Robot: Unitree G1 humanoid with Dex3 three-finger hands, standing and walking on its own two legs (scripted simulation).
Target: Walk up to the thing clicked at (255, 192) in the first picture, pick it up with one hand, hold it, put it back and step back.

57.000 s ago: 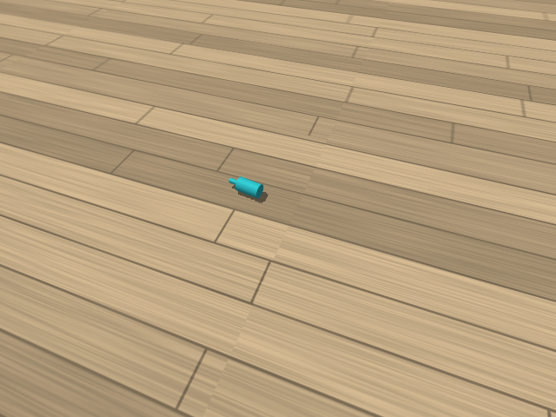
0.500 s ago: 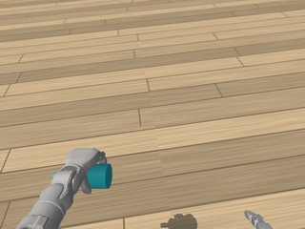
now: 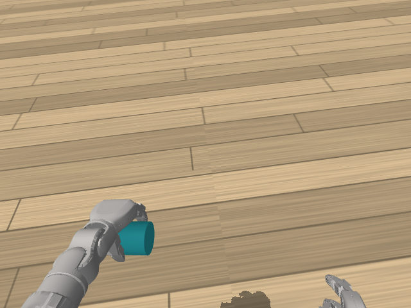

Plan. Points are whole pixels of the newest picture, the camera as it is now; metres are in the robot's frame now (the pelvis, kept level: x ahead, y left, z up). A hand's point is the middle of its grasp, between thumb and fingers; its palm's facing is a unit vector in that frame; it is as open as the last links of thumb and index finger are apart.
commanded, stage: hold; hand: left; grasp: from above
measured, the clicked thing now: (112, 237) +0.29 +0.25 -0.08
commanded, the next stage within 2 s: crouch in 0.32 s
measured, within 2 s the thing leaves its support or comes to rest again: neither
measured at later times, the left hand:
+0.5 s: hand (119, 229) +0.30 +0.22 -0.04, palm faces -0.47 -0.03 -0.88, open 9.8 cm
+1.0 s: hand (137, 242) +0.33 +0.23 -0.19, palm faces -0.43 +0.06 -0.90, open 9.8 cm
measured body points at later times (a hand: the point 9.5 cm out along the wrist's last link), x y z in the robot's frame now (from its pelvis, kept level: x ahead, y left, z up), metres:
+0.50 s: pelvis +0.01 +0.00 +0.00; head +0.02 -0.02 +0.45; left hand +0.32 +0.22 +0.01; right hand +0.15 -0.25 -0.12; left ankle +0.03 +0.12 -0.74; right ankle +0.02 -0.13 -0.74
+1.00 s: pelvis -0.02 +0.01 -0.09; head +0.08 +0.02 +0.35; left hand +0.35 +0.23 -0.14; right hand +0.06 -0.28 -0.20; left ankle +0.03 +0.12 -0.74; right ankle +0.02 -0.13 -0.74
